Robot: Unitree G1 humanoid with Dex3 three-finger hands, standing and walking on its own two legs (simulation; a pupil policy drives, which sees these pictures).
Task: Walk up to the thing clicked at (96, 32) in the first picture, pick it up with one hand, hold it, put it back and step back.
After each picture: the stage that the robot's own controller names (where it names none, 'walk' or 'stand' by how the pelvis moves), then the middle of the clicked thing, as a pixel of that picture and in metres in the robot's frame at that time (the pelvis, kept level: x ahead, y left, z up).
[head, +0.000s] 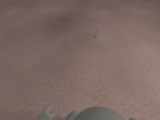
stand; (96, 34) +1.97 -0.09 -0.66
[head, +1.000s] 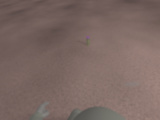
walk; (88, 41) +1.82 +0.20 -0.63
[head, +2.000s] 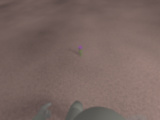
walk; (80, 51) +1.26 +0.30 -0.65
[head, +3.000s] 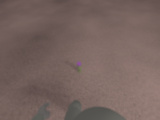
walk; (79, 67) +0.81 +0.23 -0.65
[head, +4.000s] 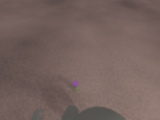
walk; (75, 86) +0.49 +0.15 -0.63
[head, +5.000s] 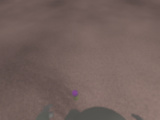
stand; (75, 95) +0.36 +0.19 -0.65
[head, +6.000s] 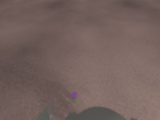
stand; (74, 97) +0.35 +0.18 -0.66
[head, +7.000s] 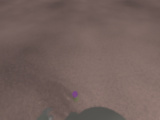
stand; (75, 96) +0.36 +0.18 -0.66
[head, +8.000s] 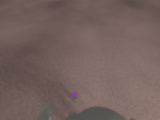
stand; (75, 97) +0.35 +0.18 -0.66
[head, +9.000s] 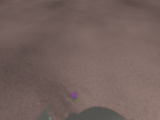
go down; (75, 97) +0.35 +0.18 -0.66
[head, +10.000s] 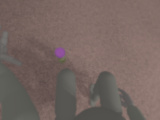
go down; (61, 56) +0.44 +0.22 -0.26
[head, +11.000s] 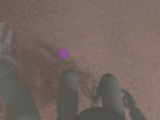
approach; (65, 58) +0.43 +0.22 -0.26
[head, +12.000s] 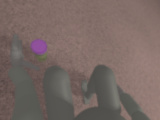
close in; (40, 52) +0.41 +0.27 -0.16
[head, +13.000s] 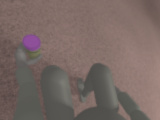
close; (33, 51) +0.42 +0.28 -0.15
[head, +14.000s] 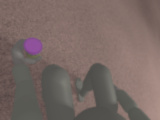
lift; (33, 52) +0.40 +0.28 -0.16
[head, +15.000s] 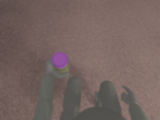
lift; (62, 67) +0.32 +0.20 +0.00
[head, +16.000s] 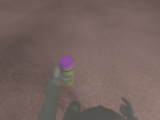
hold; (67, 73) +0.31 +0.17 +0.03
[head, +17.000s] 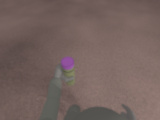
hold; (69, 73) +0.32 +0.16 +0.03
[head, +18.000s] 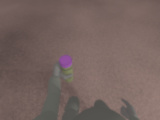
crouch; (67, 70) +0.34 +0.16 -0.01
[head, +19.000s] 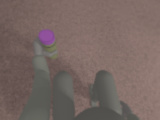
lower; (50, 47) +0.47 +0.23 -0.06
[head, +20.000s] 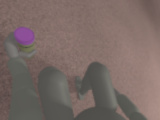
lower; (26, 46) +0.44 +0.29 -0.16
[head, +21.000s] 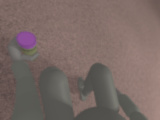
lower; (29, 49) +0.42 +0.29 -0.16
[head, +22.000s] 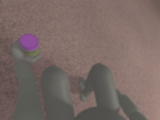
lower; (32, 51) +0.40 +0.29 -0.16
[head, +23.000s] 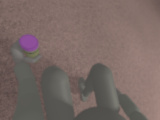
lower; (32, 52) +0.40 +0.29 -0.16
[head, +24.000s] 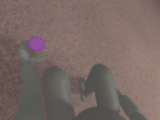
open; (37, 52) +0.41 +0.27 -0.16
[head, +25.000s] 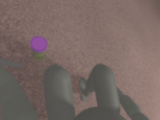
stand; (39, 51) +0.40 +0.27 -0.16
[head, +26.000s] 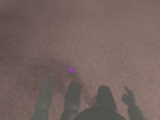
walk; (72, 73) +0.41 +0.20 -0.44
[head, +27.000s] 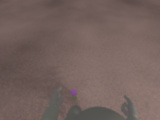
stand; (74, 95) +0.37 +0.18 -0.60
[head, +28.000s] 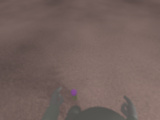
stand; (74, 95) +0.36 +0.18 -0.60
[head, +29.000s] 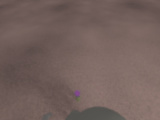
stand; (77, 96) +0.39 +0.17 -0.65
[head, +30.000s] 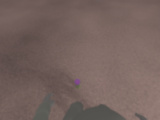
walk; (77, 84) +0.42 +0.16 -0.63
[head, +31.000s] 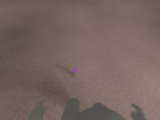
walk; (75, 73) +0.56 +0.19 -0.63
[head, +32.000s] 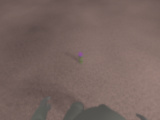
walk; (80, 58) +0.88 +0.20 -0.62
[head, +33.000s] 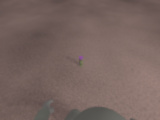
stand; (81, 61) +0.97 +0.18 -0.64
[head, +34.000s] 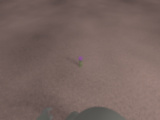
stand; (80, 62) +0.98 +0.19 -0.66
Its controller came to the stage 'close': yes
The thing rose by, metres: 0.69
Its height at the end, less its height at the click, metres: +0.00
